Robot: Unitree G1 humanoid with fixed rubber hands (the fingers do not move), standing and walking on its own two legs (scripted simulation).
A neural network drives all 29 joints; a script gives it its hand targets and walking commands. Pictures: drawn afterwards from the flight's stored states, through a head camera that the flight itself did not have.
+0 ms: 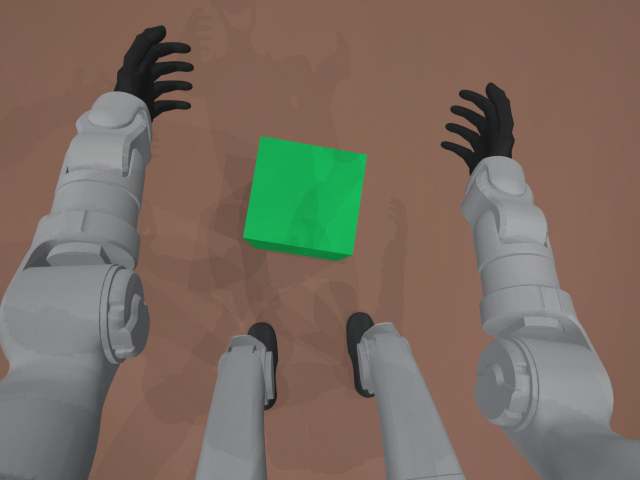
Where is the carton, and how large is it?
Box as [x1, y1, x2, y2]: [243, 136, 366, 260]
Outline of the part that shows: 261,136 243,237 254,247 334,260 351,255 366,155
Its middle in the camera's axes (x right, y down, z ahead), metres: -0.04 -0.08 +0.87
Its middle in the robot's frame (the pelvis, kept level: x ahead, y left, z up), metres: +0.49 -0.02 -0.52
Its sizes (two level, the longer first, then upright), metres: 0.210 0.200 0.250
